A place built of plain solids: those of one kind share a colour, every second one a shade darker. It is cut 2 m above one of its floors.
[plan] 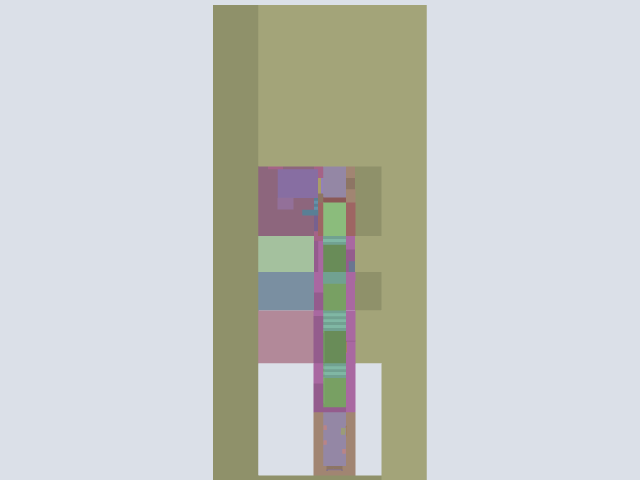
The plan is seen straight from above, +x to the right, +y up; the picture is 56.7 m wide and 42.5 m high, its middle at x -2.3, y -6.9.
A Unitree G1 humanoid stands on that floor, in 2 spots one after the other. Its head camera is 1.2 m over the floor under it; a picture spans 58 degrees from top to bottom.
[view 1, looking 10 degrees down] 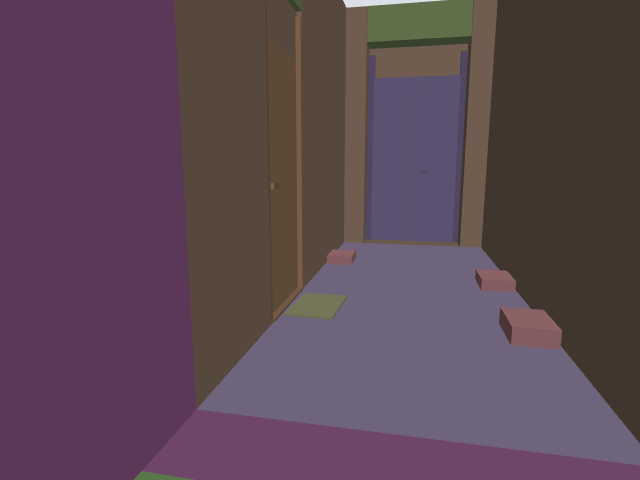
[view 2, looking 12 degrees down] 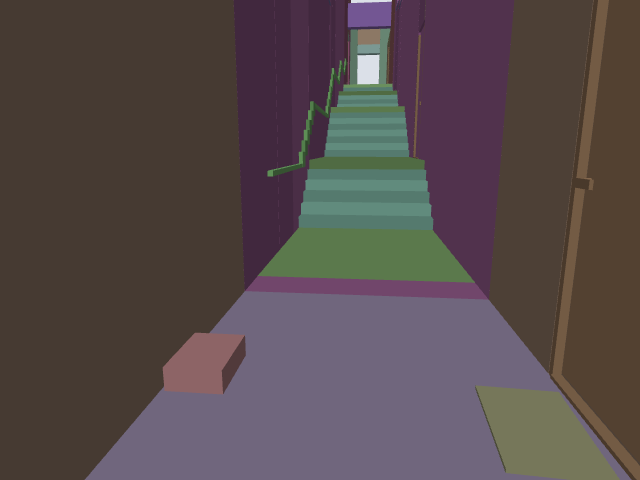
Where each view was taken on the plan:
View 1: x -1.01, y -20.36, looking -78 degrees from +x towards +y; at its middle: wall_pend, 4.94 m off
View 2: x -1.01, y -25.61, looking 96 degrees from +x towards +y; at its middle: floor_lane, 5.76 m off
